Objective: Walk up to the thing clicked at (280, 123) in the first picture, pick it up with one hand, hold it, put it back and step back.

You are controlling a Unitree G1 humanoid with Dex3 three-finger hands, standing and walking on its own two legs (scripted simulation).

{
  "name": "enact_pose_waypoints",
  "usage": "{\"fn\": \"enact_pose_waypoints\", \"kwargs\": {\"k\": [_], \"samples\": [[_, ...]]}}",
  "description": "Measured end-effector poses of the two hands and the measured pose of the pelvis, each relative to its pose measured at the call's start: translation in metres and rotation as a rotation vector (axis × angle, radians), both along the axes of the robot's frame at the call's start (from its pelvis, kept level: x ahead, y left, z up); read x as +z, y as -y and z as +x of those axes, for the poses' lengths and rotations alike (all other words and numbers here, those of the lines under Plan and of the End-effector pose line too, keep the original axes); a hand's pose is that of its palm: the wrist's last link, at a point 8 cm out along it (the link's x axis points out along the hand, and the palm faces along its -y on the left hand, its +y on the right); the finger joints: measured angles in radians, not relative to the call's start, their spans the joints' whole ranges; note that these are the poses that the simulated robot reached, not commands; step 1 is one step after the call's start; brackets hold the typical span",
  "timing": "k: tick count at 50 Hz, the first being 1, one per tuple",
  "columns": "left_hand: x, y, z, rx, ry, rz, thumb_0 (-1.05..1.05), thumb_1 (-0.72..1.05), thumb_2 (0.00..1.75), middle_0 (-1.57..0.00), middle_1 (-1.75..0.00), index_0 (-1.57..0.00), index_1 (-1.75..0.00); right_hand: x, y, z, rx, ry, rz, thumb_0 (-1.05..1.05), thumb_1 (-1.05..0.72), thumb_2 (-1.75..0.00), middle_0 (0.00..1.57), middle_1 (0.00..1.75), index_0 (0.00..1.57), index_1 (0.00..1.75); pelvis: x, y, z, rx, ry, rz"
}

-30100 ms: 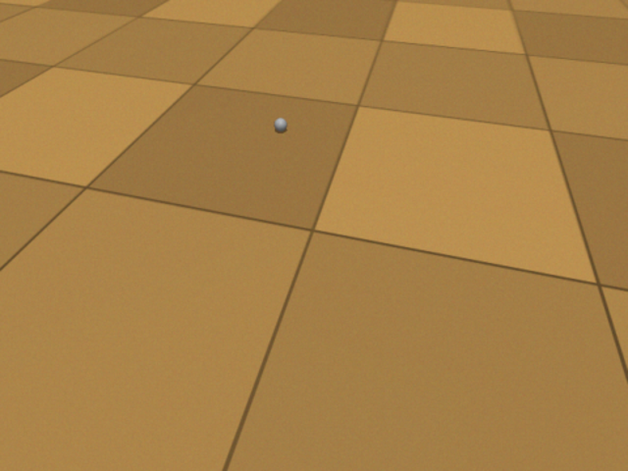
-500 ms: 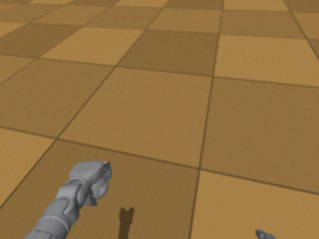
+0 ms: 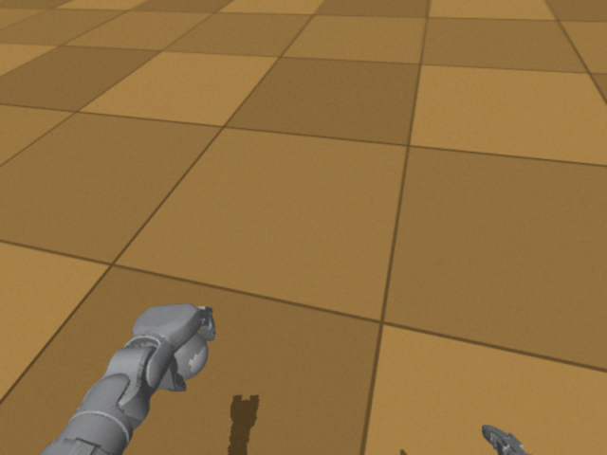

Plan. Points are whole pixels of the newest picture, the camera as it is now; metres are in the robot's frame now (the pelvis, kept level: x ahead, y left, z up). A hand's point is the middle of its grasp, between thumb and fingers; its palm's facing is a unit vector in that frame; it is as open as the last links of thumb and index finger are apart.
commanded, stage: hold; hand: left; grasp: from above
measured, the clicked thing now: (182, 353) +0.30 +0.22 -0.06
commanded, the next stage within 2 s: crouch in 0.32 s
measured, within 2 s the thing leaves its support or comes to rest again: neither
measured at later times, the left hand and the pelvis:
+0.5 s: hand (177, 349) +0.30 +0.22 -0.04, palm faces -0.47 -0.07 -0.88, open 9.9 cm; pelvis +0.01 +0.00 +0.00, yaw +0 degrees
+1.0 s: hand (192, 375) +0.32 +0.25 -0.19, palm faces -0.45 +0.03 -0.89, open 10.0 cm; pelvis -0.02 +0.01 -0.08, yaw +1 degrees
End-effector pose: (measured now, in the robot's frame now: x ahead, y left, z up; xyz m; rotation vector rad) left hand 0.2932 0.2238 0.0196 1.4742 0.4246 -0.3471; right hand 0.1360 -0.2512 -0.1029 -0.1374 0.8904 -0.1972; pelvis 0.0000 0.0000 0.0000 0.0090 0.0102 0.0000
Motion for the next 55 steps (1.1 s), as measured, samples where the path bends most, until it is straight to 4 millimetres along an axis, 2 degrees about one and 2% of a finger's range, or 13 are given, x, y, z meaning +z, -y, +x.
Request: {"fn": "enact_pose_waypoints", "kwargs": {"k": [24, 32, 38, 43, 48, 55], "samples": [[-0.002, -0.004, 0.011, 0.0, 0.005, 0.003, 0.0, -0.04, 0.64, -0.56, -0.81, -0.63, -0.79, -0.001, 0.001, 0.004, -0.01, -0.045, -0.009, 0.01, -0.92, -0.9, 0.2, 0.3, 0.2, 0.3, 0.002, -0.002, 0.012, 0.004, -0.007, -0.004], [-0.018, -0.006, 0.01, 0.006, 0.004, 0.01, 0.0, -0.04, 0.67, -0.53, -0.83, -0.6, -0.83, -0.002, 0.001, 0.002, -0.009, -0.066, -0.012, 0.01, -0.9, -0.9, 0.2, 0.3, 0.21, 0.3, 0.001, -0.002, 0.012, 0.009, -0.023, -0.003], [-0.049, -0.01, 0.008, 0.001, -0.007, 0.032, 0.0, -0.06, 0.71, -0.52, -0.85, -0.59, -0.85, -0.01, 0.006, -0.01, 0.002, -0.123, -0.037, 0.01, -0.9, -0.89, 0.2, 0.3, 0.21, 0.3, -0.007, -0.002, 0.007, 0.02, -0.074, -0.007], [-0.088, -0.015, 0.014, -0.014, -0.004, 0.06, 0.0, -0.06, 0.73, -0.5, -0.86, -0.58, -0.86, -0.031, 0.015, -0.031, 0.005, -0.188, -0.073, 0.0, -0.9, -0.89, 0.2, 0.3, 0.21, 0.3, -0.03, -0.003, -0.001, 0.027, -0.168, -0.017], [-0.135, -0.021, 0.026, -0.03, 0.022, 0.084, 0.0, -0.05, 0.73, -0.49, -0.88, -0.57, -0.87, -0.066, 0.024, -0.062, -0.009, -0.265, -0.109, 0.0, -0.9, -0.89, 0.2, 0.3, 0.21, 0.3, -0.066, -0.005, -0.012, 0.027, -0.275, -0.028], [-0.205, -0.029, 0.048, -0.014, 0.047, 0.106, 0.0, -0.04, 0.72, -0.47, -0.9, -0.56, -0.88, -0.131, 0.028, -0.107, -0.047, -0.366, -0.142, 0.0, -0.91, -0.89, 0.2, 0.3, 0.21, 0.29, -0.13, -0.009, -0.028, 0.024, -0.418, -0.042]]}}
